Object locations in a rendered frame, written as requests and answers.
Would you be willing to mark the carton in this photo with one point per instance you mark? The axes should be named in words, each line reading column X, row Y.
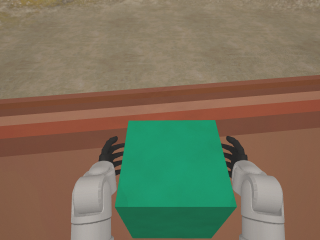
column 174, row 182

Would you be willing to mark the right robot forearm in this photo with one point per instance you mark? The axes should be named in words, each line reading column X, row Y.
column 262, row 204

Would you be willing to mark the left robot forearm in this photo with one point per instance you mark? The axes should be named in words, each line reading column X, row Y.
column 91, row 205

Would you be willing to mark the robot right hand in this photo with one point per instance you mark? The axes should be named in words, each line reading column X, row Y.
column 238, row 153

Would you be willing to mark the robot left hand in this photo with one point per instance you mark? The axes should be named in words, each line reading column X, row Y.
column 108, row 149

